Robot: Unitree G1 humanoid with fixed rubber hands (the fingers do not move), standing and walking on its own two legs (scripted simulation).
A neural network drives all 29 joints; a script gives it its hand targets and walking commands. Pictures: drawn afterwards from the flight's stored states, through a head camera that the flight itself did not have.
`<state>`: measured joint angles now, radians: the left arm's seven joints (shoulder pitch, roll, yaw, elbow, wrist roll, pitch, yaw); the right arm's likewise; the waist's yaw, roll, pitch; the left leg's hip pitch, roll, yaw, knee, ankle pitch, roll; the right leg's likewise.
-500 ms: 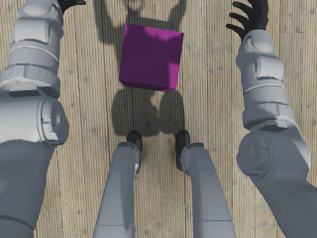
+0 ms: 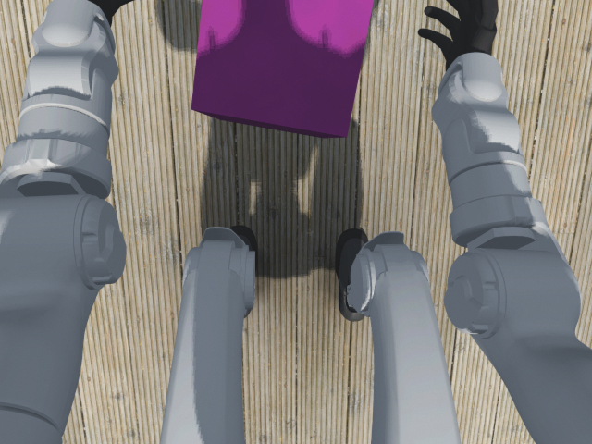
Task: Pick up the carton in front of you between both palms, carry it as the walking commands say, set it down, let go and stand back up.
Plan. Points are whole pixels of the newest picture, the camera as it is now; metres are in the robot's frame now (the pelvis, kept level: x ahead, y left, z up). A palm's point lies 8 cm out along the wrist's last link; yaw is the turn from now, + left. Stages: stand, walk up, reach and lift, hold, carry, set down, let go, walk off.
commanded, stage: reach and lift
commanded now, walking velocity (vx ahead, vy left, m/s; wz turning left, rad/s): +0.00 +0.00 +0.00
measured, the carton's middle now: (281, 64) +0.53 +0.06 -0.38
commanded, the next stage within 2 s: none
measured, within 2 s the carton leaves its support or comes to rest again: leaves its support in 1.26 s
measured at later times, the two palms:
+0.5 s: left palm (160, 36) +0.54 +0.23 -0.32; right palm (411, 75) +0.51 -0.14 -0.31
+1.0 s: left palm (176, 33) +0.54 +0.20 -0.30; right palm (391, 69) +0.52 -0.10 -0.30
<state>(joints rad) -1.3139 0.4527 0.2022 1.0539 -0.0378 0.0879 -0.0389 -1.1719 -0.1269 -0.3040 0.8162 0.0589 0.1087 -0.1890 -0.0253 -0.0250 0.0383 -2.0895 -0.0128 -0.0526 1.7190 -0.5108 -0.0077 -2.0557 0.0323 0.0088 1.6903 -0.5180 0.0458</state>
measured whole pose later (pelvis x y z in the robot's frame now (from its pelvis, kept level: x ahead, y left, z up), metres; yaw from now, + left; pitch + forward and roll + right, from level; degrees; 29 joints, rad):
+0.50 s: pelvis -0.03 +0.01 -0.13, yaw -2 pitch +35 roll -5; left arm -1.66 0.57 -0.05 1.26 -0.22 0.08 0.00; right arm -1.53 -0.24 -0.20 1.08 0.21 0.08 -0.20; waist -0.02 -0.05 0.50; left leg -2.24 0.00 -0.05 2.20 -0.57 0.02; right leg -2.20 0.07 0.02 2.15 -0.56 0.09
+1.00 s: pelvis -0.04 +0.00 -0.13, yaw -1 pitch +34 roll -4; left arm -1.70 0.48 -0.05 1.30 -0.17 0.09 0.01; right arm -1.55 -0.16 -0.26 1.10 0.14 0.08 -0.21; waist 0.00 -0.05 0.47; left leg -2.23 -0.01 -0.06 2.20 -0.56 0.00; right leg -2.19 0.06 0.00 2.15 -0.56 0.08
